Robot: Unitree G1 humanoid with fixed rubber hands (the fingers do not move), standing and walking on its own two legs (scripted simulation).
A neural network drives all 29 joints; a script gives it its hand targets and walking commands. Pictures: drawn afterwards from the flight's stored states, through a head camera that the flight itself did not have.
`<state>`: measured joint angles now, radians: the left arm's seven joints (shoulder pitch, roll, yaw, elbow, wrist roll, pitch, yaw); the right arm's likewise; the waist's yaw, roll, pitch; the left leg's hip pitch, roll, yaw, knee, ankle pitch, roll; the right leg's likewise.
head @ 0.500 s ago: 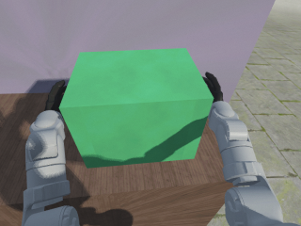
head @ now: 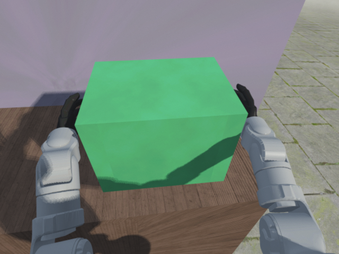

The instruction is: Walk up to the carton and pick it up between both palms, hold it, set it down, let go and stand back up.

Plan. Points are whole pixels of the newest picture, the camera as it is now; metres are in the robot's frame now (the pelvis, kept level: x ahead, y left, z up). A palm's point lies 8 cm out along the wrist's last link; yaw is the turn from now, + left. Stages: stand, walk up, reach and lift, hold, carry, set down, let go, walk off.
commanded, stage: hold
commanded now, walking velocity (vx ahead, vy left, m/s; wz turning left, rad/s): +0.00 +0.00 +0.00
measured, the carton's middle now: (160, 122) +0.41 -0.01 +0.13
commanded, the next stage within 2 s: set down in 0.06 s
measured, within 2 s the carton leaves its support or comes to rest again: neither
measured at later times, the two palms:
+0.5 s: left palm (60, 128) +0.37 +0.22 +0.15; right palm (229, 116) +0.38 -0.18 +0.17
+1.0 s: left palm (76, 131) +0.39 +0.20 +0.13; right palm (234, 122) +0.38 -0.20 +0.15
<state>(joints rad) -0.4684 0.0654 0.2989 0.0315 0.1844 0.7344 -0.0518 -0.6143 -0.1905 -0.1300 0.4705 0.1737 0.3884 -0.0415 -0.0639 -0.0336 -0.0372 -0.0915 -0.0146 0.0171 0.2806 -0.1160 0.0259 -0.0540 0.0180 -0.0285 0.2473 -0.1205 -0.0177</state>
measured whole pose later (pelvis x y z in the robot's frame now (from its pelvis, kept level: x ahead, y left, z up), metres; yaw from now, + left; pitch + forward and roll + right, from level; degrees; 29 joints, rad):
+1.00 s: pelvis +0.02 +0.00 +0.00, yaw +0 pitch -5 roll +0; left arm -0.51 0.07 0.39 0.31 0.24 0.42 -0.15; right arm -0.55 -0.09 -0.17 0.53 0.04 0.12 -0.08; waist -0.04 -0.06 0.05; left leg -0.02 -0.02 0.03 0.24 -0.14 0.02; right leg 0.00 0.01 -0.04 0.24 -0.16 -0.02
